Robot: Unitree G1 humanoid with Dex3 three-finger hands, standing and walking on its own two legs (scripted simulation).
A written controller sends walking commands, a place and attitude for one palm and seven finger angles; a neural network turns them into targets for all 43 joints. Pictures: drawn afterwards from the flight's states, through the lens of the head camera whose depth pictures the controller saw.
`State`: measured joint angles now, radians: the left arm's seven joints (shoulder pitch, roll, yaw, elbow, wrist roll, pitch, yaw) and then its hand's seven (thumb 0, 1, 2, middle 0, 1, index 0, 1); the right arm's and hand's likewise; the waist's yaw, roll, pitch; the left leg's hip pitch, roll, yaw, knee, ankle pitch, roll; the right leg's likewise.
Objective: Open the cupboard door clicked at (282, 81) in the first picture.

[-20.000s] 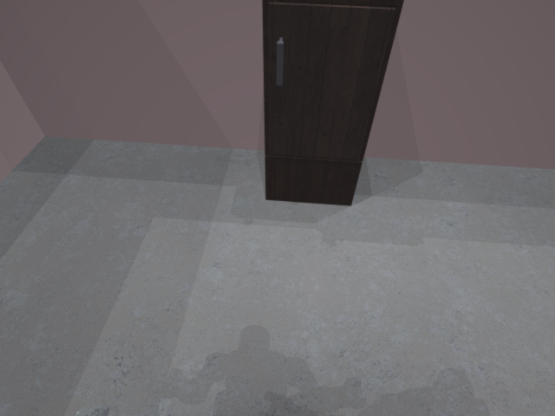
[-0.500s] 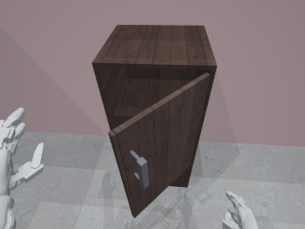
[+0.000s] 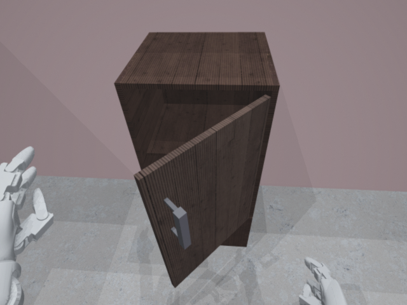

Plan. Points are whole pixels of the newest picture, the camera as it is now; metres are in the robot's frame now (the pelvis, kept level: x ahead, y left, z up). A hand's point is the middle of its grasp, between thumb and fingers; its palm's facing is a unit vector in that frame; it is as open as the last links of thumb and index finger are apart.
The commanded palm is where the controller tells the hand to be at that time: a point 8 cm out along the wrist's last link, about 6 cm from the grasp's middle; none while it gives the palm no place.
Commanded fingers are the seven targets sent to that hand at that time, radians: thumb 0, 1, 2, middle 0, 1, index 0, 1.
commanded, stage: step back with the hand held close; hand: left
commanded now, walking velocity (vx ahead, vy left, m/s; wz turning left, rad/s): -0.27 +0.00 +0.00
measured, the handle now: (177, 223) +0.30 +0.11 -0.03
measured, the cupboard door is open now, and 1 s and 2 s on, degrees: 47 47 47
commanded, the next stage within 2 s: stop stepping back and stand still in 1.16 s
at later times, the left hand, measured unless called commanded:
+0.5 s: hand (25, 236) +0.16 +0.28 +0.15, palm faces +0.36 -0.79 -0.50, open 7.4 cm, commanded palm +0.09 +0.32 +0.17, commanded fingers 0.00 0.90 0.90 -0.20 -0.30 -0.20 -0.30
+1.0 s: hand out of the picture +0.06 +0.29 +0.16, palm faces +0.45 -0.76 -0.46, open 7.4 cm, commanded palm -0.01 +0.33 +0.17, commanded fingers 0.00 0.90 0.90 -0.20 -0.30 -0.20 -0.30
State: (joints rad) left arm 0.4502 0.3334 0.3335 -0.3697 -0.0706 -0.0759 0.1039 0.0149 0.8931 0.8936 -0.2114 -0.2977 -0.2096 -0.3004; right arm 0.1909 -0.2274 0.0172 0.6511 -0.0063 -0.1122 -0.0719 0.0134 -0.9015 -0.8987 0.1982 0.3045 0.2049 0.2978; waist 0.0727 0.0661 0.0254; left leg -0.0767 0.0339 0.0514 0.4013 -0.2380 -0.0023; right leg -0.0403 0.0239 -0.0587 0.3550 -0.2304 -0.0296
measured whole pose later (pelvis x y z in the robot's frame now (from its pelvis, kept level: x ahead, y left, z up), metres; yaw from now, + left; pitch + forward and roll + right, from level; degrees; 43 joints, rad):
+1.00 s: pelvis -0.14 +0.03 -0.02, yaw +2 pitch -1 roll -3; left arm 0.50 0.43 0.45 -0.55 -0.02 -0.23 0.15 0.01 0.89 0.89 -0.22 -0.30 -0.21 -0.30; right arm 0.19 -0.20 -0.02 0.61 -0.02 -0.08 -0.07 0.01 -0.90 -0.90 0.20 0.30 0.21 0.30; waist -0.01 0.00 0.06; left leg -0.44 0.00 0.00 0.61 -0.16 0.06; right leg -0.46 0.07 0.03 0.86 -0.34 0.01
